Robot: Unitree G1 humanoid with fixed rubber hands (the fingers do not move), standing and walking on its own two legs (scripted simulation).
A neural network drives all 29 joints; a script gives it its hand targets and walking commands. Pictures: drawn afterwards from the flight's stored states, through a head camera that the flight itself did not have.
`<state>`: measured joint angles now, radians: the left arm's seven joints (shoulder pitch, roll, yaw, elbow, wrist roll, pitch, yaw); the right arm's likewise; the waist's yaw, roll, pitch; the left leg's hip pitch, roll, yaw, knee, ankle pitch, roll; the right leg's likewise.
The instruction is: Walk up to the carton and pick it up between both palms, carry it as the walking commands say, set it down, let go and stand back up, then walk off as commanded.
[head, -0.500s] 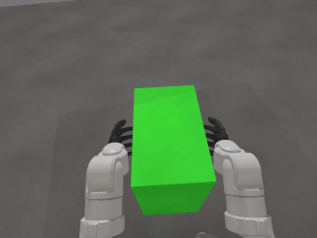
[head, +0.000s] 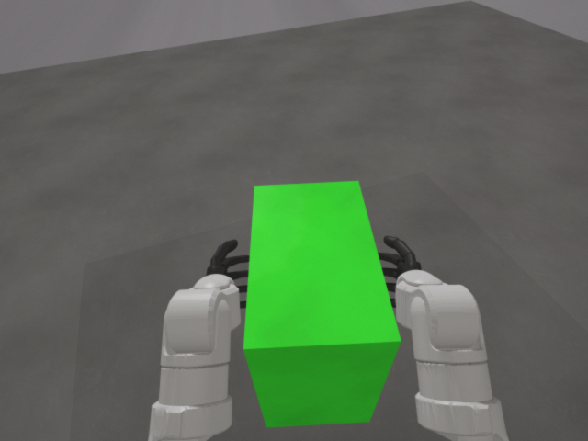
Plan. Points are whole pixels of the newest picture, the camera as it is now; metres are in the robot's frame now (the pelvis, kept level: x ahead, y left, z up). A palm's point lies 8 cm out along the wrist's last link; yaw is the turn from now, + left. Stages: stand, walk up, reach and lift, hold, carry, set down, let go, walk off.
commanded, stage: carry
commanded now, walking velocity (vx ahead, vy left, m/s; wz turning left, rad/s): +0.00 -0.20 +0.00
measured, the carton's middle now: (312, 304) +0.30 +0.00 +0.02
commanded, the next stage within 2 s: none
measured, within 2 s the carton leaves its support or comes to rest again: neither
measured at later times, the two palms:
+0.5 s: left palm (288, 341) +0.22 +0.03 +0.08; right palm (496, 332) +0.22 -0.21 +0.08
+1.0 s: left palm (425, 412) +0.14 -0.11 +0.08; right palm out of the picture +0.14 -0.35 +0.09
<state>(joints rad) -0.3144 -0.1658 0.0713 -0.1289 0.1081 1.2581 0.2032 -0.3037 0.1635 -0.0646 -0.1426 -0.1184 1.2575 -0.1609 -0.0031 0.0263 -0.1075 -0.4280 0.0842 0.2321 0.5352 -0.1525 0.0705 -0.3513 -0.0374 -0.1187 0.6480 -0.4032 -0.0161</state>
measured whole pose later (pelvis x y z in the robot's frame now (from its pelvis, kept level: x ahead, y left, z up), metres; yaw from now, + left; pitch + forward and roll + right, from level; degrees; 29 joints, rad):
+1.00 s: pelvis -0.14 -0.23 +0.00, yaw +0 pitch +3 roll -1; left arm -0.28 -0.16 0.04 -0.19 0.12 1.25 0.20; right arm -0.28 0.16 -0.04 -0.18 -0.10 1.23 -0.16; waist 0.00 -0.01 -0.07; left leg -0.34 0.10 0.15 0.57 -0.29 0.01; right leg -0.56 0.01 -0.10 0.87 -0.35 0.00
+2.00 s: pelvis -0.29 -0.54 +0.00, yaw +1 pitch +3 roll +0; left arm -0.33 -0.17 0.04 -0.18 0.13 1.24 0.19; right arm -0.29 0.16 -0.08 -0.24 -0.09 1.25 -0.18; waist -0.04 0.01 -0.04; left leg -0.44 0.05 0.14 0.85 -0.50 -0.01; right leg -0.43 -0.02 -0.14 0.55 -0.18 -0.07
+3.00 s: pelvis -0.42 -0.85 +0.00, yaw +0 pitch +3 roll -1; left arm -0.32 -0.17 0.05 -0.17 0.10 1.24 0.21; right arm -0.30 0.16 -0.08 -0.21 -0.12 1.25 -0.16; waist 0.00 0.04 -0.05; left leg -0.48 0.15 0.05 0.86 -0.53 -0.07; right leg -0.40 -0.04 -0.13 0.57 -0.21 -0.02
